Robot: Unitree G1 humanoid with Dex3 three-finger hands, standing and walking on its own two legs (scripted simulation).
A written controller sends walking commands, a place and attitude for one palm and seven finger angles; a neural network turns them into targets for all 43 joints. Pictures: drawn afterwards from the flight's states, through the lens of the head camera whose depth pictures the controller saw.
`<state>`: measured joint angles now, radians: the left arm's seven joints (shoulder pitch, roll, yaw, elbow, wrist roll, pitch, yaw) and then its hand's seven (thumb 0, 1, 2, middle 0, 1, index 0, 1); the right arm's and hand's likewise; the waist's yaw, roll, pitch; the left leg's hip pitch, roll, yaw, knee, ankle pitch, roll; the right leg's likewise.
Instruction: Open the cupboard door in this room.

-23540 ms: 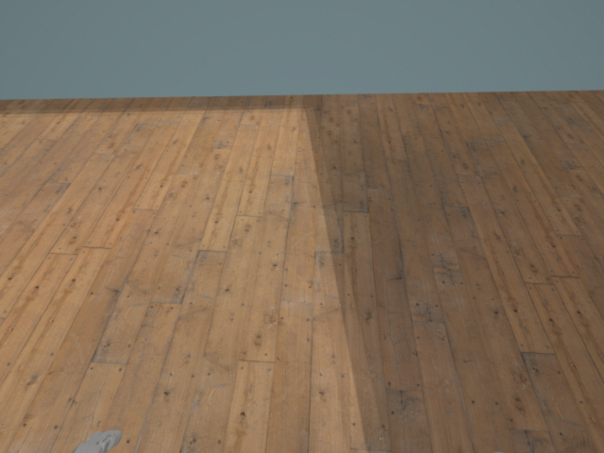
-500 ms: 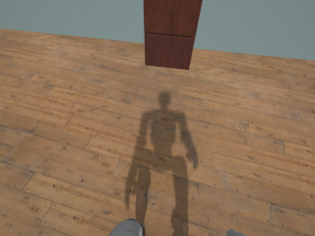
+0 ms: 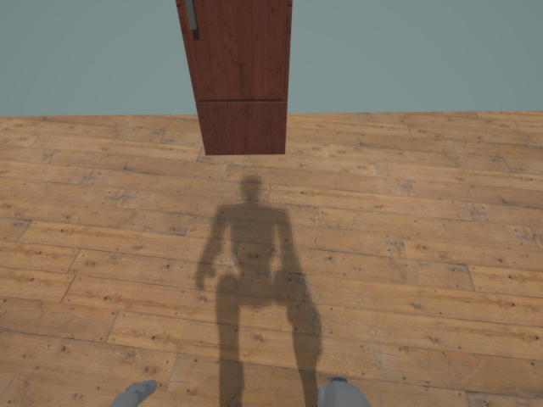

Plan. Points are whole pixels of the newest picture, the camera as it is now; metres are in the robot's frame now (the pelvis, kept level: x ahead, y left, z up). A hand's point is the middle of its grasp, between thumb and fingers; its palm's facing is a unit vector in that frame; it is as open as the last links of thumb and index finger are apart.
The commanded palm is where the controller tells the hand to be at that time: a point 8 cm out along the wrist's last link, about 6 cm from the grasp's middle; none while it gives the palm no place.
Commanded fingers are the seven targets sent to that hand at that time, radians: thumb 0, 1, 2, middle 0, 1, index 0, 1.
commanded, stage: turn or walk to find it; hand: left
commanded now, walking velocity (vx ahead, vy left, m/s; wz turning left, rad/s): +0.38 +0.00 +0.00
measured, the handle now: (190, 3) +1.43 +0.33 +0.02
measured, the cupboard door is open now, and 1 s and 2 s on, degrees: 0 0 0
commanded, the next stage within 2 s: stand and wait in 0.36 s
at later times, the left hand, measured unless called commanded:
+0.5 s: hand (199, 391) +0.18 +0.13 -0.16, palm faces +0.18 -0.96 -0.22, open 7.2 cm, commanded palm none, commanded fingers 0.00 0.90 0.90 -0.20 -0.30 -0.20 -0.30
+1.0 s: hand (195, 374) +0.21 +0.14 -0.18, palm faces +0.18 -0.96 -0.21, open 7.4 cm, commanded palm none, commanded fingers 0.00 0.90 0.90 -0.20 -0.30 -0.20 -0.30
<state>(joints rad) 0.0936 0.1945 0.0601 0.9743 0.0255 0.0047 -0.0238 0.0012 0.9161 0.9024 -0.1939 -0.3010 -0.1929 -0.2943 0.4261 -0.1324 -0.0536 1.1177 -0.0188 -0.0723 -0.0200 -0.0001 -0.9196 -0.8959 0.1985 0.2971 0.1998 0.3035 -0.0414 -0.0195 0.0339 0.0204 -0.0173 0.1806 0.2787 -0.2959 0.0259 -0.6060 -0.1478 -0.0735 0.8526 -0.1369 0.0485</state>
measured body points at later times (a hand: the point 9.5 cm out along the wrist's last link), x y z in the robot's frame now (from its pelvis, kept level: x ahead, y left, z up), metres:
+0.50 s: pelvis +0.18 -0.05 +0.00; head +0.20 -0.06 +0.45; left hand +0.17 +0.18 -0.14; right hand +0.29 -0.29 -0.15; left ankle +0.23 +0.10 -0.69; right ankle +0.17 -0.14 -0.74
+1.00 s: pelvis +0.24 -0.02 -0.01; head +0.23 -0.04 +0.44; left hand +0.20 +0.20 -0.16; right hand +0.35 -0.24 -0.16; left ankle +0.26 +0.09 -0.74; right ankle +0.26 -0.15 -0.74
